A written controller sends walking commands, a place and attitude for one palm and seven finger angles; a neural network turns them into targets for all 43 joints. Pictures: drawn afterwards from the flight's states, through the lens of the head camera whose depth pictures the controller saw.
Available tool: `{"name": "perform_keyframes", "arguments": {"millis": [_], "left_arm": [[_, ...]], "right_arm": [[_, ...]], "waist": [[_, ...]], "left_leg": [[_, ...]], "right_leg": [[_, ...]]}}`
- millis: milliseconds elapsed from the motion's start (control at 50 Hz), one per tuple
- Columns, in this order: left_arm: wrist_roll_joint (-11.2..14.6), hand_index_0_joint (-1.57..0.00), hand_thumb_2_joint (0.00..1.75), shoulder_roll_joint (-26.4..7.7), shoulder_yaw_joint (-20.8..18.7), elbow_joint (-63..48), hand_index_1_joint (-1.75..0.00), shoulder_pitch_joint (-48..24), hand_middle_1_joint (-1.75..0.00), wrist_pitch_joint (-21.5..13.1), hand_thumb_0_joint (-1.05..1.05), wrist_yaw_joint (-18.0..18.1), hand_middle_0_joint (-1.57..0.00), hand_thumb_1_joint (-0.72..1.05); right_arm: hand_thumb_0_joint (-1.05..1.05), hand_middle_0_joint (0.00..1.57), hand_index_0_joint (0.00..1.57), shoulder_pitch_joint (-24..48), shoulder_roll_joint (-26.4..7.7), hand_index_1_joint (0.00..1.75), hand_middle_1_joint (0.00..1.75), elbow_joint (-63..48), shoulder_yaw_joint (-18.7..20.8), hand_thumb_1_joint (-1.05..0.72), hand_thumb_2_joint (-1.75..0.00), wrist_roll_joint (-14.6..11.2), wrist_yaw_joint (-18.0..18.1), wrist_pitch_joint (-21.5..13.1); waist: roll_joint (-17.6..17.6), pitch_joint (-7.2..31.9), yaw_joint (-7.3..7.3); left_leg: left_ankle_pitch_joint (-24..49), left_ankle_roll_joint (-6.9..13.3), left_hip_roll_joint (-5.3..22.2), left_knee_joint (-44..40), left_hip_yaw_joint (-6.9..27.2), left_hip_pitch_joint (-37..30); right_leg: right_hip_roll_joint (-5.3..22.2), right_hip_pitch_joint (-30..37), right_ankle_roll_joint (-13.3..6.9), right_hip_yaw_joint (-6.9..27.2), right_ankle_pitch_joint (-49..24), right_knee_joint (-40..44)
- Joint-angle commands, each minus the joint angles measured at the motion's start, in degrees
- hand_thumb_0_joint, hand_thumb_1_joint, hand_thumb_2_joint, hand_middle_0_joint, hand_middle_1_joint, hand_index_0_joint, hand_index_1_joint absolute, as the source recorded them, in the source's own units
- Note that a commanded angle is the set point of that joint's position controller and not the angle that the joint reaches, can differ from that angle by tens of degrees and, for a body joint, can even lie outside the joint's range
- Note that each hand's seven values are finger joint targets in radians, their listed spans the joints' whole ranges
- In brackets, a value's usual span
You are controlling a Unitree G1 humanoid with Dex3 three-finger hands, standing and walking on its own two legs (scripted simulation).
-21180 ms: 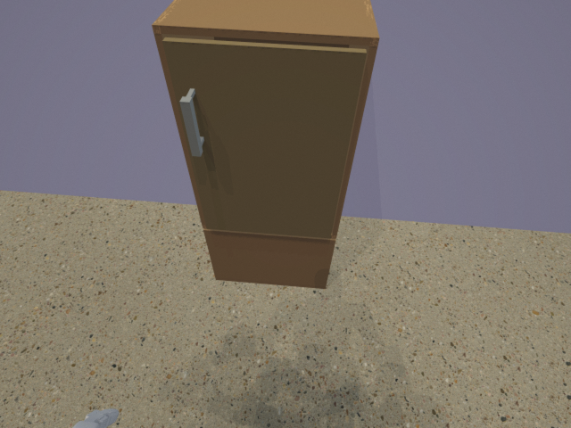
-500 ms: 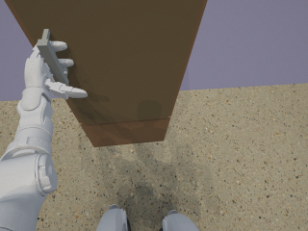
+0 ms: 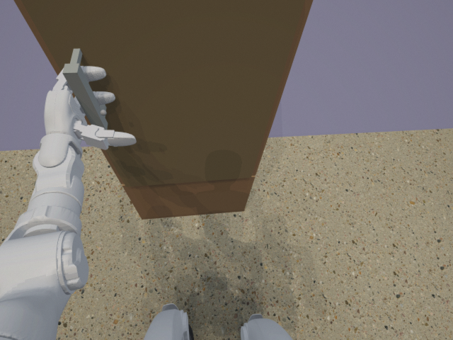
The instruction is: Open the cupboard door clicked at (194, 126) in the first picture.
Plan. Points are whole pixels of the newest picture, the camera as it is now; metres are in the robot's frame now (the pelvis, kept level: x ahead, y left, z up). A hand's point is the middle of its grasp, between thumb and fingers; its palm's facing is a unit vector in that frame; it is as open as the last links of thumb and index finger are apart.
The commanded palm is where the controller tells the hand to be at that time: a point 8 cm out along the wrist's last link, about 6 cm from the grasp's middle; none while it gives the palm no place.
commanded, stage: close the thumb around the handle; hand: left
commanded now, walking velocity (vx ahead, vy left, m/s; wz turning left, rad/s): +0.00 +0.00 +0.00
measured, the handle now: (89, 93) +0.54 +0.22 +0.08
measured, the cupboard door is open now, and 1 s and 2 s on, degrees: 1 6 42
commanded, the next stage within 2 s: pull the door open along its arc in 0.56 s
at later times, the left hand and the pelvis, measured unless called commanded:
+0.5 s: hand (102, 112) +0.49 +0.19 +0.08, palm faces +0.07 -1.00 -0.01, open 5.6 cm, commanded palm +0.47 +0.23 +0.08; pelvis +0.00 +0.00 +0.00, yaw +0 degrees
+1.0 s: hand (103, 129) +0.45 +0.18 +0.08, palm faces +0.03 -1.00 +0.00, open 5.6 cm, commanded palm +0.40 +0.23 +0.08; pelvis +0.01 +0.00 +0.01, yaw -1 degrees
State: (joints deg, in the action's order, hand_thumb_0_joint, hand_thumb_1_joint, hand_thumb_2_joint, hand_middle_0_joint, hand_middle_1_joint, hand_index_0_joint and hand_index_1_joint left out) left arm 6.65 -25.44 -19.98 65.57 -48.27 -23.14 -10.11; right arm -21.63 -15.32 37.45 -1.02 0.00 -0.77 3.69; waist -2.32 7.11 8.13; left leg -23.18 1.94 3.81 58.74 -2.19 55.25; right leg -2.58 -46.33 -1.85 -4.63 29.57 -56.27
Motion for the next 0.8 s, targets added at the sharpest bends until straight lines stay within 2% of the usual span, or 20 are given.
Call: {"name": "perform_keyframes", "arguments": {"millis": [0, 40, 80, 120, 140, 200, 240, 300, 340, 400, 440, 480, 500, 520, 580, 640, 660, 700, 740, 780], "left_arm": [[0.86, -0.33, 0.49, -12.14, -1.19, -12.88, -1.25, -26.30, -1.25, -4.60, 0.00, -0.66, -0.33, -0.05], [0.55, -0.34, 0.54, -12.86, -1.34, -12.23, -1.26, -25.63, -1.26, -4.38, 0.00, -0.84, -0.34, 0.06], [0.69, -0.35, 0.59, -10.84, 0.10, -13.72, -1.27, -26.30, -1.27, -4.54, 0.00, -1.03, -0.35, 0.17], [0.62, -0.36, 0.64, -11.10, -0.45, -14.21, -1.28, -25.73, -1.28, -5.06, 0.00, -0.94, -0.36, 0.28], [0.71, -0.36, 0.66, -10.15, 0.16, -13.12, -1.29, -24.60, -1.29, -4.73, 0.00, -0.86, -0.36, 0.34], [0.62, -0.37, 0.73, -8.92, 1.52, -13.17, -1.31, -27.44, -1.31, -4.82, 0.00, -0.55, -0.37, 0.51], [0.16, -0.38, 0.78, -10.07, 0.96, -12.00, -1.32, -28.01, -1.32, -4.47, 0.00, -0.17, -0.38, 0.62], [-0.03, -0.39, 0.85, -9.16, 1.61, -12.46, -1.34, -29.11, -1.34, -4.72, 0.00, -0.01, -0.39, 0.79], [-0.13, -0.40, 0.90, -9.90, 0.78, -11.59, -1.35, -27.24, -1.35, -4.49, 0.00, 0.00, -0.40, 0.90], [0.03, -0.40, 0.90, -7.94, 2.35, -12.65, -1.35, -28.42, -1.35, -4.79, 0.00, -0.12, -0.40, 0.90], [-0.09, -0.40, 0.90, -9.61, 1.17, -12.44, -1.35, -27.97, -1.35, -4.77, 0.00, -0.05, -0.40, 0.90], [0.21, -0.40, 0.90, -9.26, 1.41, -12.30, -1.35, -27.29, -1.35, -4.61, 0.00, -0.14, -0.40, 0.90], [0.23, -0.40, 0.90, -10.81, 0.28, -13.23, -1.35, -28.22, -1.35, -5.09, 0.00, -0.07, -0.40, 0.90], [0.19, -0.40, 0.90, -9.48, 1.30, -12.97, -1.35, -27.10, -1.35, -5.04, 0.00, -0.20, -0.40, 0.90], [0.29, -0.40, 0.90, -9.32, 1.50, -13.64, -1.35, -27.65, -1.35, -5.06, 0.00, -0.19, -0.40, 0.90], [0.50, -0.40, 0.90, -10.47, 0.22, -13.78, -1.35, -26.51, -1.35, -5.24, 0.00, -0.08, -0.40, 0.90], [0.06, -0.40, 0.90, -15.54, -3.24, -12.29, -1.35, -26.59, -1.35, -5.13, 0.00, 0.03, -0.40, 0.90], [0.22, -0.40, 0.90, -15.28, -3.29, -13.18, -1.35, -23.96, -1.35, -5.23, 0.00, -0.50, -0.40, 0.90], [1.04, -0.40, 0.90, -12.35, -1.84, -13.36, -1.35, -19.52, -1.35, -4.92, 0.00, -1.45, -0.40, 0.90], [1.97, -0.40, 0.90, -12.49, -2.54, -16.42, -1.35, -17.09, -1.35, -4.81, 0.00, -2.03, -0.40, 0.90]], "right_arm": [[0.00, 0.20, 0.20, -8.57, -9.80, 0.30, 0.30, -2.76, 3.55, -0.90, -0.90, -0.01, 0.91, -0.85], [0.00, 0.20, 0.20, -8.41, -9.78, 0.30, 0.30, -2.79, 3.46, -0.90, -0.90, -0.21, 1.08, -0.65], [0.00, 0.20, 0.20, -8.14, -9.44, 0.30, 0.30, -3.08, 3.54, -0.90, -0.90, -0.22, 1.01, -0.79], [0.00, 0.20, 0.20, -8.25, -9.49, 0.30, 0.30, -2.96, 3.65, -0.90, -0.90, -0.04, 0.92, -0.83], [0.00, 0.20, 0.20, -8.24, -9.46, 0.30, 0.30, -2.91, 3.65, -0.90, -0.90, -0.13, 0.87, -0.71], [0.00, 0.20, 0.20, -8.49, -9.56, 0.30, 0.30, -2.68, 3.57, -0.90, -0.90, 0.03, 0.90, -0.85], [0.00, 0.20, 0.20, -8.54, -9.78, 0.30, 0.30, -2.27, 3.62, -0.90, -0.90, 0.05, 0.97, -0.85], [0.00, 0.20, 0.20, -8.89, -9.82, 0.30, 0.30, -2.23, 3.72, -0.90, -0.90, 0.23, 0.94, -1.10], [0.00, 0.20, 0.20, -8.97, -9.86, 0.30, 0.30, -2.18, 3.74, -0.90, -0.90, 0.23, 0.94, -0.99], [0.00, 0.20, 0.20, -8.96, -9.60, 0.30, 0.30, -2.29, 3.75, -0.90, -0.90, 0.27, 0.89, -1.08], [0.00, 0.20, 0.20, -8.90, -9.78, 0.30, 0.30, -1.91, 3.76, -0.90, -0.90, 0.25, 0.92, -0.97], [0.00, 0.20, 0.20, -8.52, -9.74, 0.30, 0.30, -2.25, 3.71, -0.90, -0.90, 0.13, 0.81, -0.99], [0.00, 0.20, 0.20, -8.90, -9.91, 0.30, 0.30, -2.09, 3.67, -0.90, -0.90, 0.27, 0.92, -1.02], [0.00, 0.20, 0.20, -8.48, -9.68, 0.30, 0.30, -2.47, 3.61, -0.90, -0.90, 0.06, 0.87, -1.01], [0.00, 0.20, 0.20, -8.36, -9.69, 0.30, 0.30, -2.37, 3.69, -0.90, -0.90, 0.07, 0.86, -1.00], [0.00, 0.20, 0.20, -8.64, -9.83, 0.30, 0.30, -2.34, 3.76, -0.90, -0.90, 0.10, 0.82, -0.96], [0.00, 0.20, 0.20, -8.79, -10.48, 0.30, 0.30, -2.14, 3.65, -0.90, -0.90, 0.09, 1.15, -0.73], [0.00, 0.20, 0.20, -8.69, -10.21, 0.30, 0.30, -2.89, 3.46, -0.90, -0.90, 0.00, 1.12, -0.55], [0.00, 0.20, 0.20, -7.72, -9.54, 0.30, 0.30, -3.96, 3.35, -0.90, -0.90, -0.29, 1.07, -0.42], [0.00, 0.20, 0.20, -7.25, -9.54, 0.30, 0.30, -4.81, 3.58, -0.90, -0.90, -0.37, 0.98, -0.28]], "waist": [[-3.26, 24.16, 1.31], [-3.96, 24.57, 1.01], [-5.32, 25.28, 1.14], [-7.02, 26.82, 0.51], [-5.74, 25.78, 0.87], [-4.67, 23.88, 1.91], [-4.55, 23.64, 2.08], [-5.78, 24.56, 2.28], [-5.31, 25.67, 1.60], [-5.20, 25.81, 2.13], [-6.13, 26.13, 1.54], [-5.43, 25.19, 1.65], [-5.60, 25.68, 1.47], [-6.18, 26.00, 1.27], [-5.77, 25.50, 1.61], [-4.88, 26.31, 1.20], [-4.58, 25.59, 0.62], [-5.40, 25.96, -0.09], [-4.47, 25.68, -0.78], [-4.26, 26.96, -1.63]], "left_leg": [[19.98, 0.52, -2.02, -4.03, 5.52, -28.52], [20.22, 0.35, -1.97, -4.20, 5.49, -28.39], [20.76, 0.29, -2.01, -4.31, 5.44, -29.89], [22.69, -0.04, -1.83, -4.13, 5.86, -31.91], [22.02, 0.00, -1.74, -4.14, 5.86, -31.61], [20.16, 0.13, -1.65, -4.47, 6.45, -30.89], [19.28, 0.09, -1.61, -4.36, 6.36, -30.12], [19.77, 0.09, -1.59, -4.32, 6.84, -31.46], [20.43, -0.05, -1.58, -4.35, 6.75, -31.55], [20.75, 0.13, -1.67, -4.12, 6.78, -31.89], [20.55, -0.08, -1.59, -4.18, 6.75, -31.98], [18.98, 0.00, -1.77, -4.47, 6.35, -30.84], [19.68, 0.04, -1.69, -4.49, 6.60, -31.13], [19.68, -0.04, -1.77, -4.62, 6.51, -31.51], [19.23, 0.06, -1.76, -4.53, 6.36, -31.35], [20.24, 0.10, -1.72, -4.63, 6.26, -31.23], [19.59, 0.12, -1.75, -4.42, 6.16, -29.40], [20.41, 0.28, -2.11, -4.82, 5.74, -29.39], [20.58, 0.20, -2.15, -5.19, 5.00, -29.21], [22.02, 0.26, -2.23, -5.45, 4.51, -29.86]], "right_leg": [[-1.92, 0.63, 0.77, 3.17, -22.98, 7.64], [-1.76, 0.88, 0.76, 3.21, -23.22, 7.43], [-1.78, 0.29, 0.78, 3.12, -23.16, 7.57], [-1.75, -0.48, 0.53, 2.82, -23.52, 7.01], [-1.86, -1.11, 0.59, 2.68, -22.81, 7.30], [-1.93, -2.27, 0.55, 2.47, -20.85, 7.48], [-1.81, -2.58, 0.71, 2.65, -20.31, 7.58], [-1.75, -3.60, 0.45, 2.50, -19.61, 7.40], [-1.79, -2.80, 0.47, 2.42, -20.14, 7.32], [-1.85, -3.17, 0.49, 2.49, -20.59, 7.27], [-1.80, -3.06, 0.44, 2.47, -20.25, 7.28], [-1.86, -2.33, 0.57, 2.60, -19.71, 7.84], [-1.85, -1.82, 0.36, 2.51, -20.10, 7.47], [-1.89, -2.18, 0.41, 2.55, -19.98, 7.56], [-1.92, -2.17, 0.50, 2.62, -19.86, 7.85], [-1.96, -0.93, 0.57, 2.59, -21.19, 7.64], [-1.85, -0.29, 0.54, 3.04, -21.02, 7.61], [-1.93, 1.27, 0.40, 3.09, -22.07, 7.50], [-1.91, 2.67, 0.55, 2.92, -23.15, 7.83], [-1.98, 4.71, 0.65, 2.99, -25.24, 7.89]]}}
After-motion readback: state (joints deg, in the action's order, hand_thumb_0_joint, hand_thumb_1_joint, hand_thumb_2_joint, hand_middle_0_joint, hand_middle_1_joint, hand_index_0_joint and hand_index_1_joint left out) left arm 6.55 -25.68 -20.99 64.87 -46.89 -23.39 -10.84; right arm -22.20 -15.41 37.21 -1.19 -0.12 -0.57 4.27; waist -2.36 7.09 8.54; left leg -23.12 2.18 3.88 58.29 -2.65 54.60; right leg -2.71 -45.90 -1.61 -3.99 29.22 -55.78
